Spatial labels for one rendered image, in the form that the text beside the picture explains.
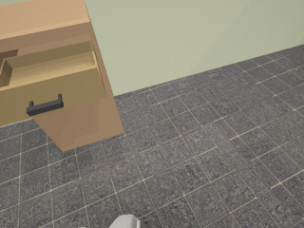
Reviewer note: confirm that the cabinet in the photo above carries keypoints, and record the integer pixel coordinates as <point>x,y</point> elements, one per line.
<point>36,25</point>

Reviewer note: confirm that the handle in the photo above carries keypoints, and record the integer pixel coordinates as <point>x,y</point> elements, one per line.
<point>45,107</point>

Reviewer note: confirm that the drawer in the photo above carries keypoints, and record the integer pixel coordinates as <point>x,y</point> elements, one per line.
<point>71,70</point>

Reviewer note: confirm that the left robot thigh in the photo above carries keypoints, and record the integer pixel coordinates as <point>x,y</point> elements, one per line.
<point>126,221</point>

